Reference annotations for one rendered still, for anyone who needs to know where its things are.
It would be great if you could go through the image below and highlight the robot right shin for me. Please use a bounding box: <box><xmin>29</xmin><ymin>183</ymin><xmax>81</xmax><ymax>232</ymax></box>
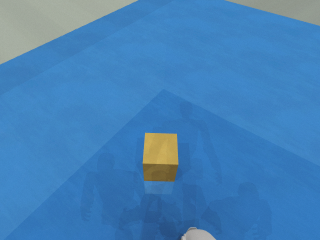
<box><xmin>186</xmin><ymin>227</ymin><xmax>197</xmax><ymax>233</ymax></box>

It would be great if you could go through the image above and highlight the carton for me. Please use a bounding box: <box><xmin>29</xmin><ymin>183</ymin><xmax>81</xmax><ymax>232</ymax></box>
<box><xmin>142</xmin><ymin>133</ymin><xmax>179</xmax><ymax>182</ymax></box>

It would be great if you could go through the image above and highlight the right robot thigh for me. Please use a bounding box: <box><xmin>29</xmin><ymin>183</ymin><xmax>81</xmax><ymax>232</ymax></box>
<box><xmin>181</xmin><ymin>229</ymin><xmax>216</xmax><ymax>240</ymax></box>

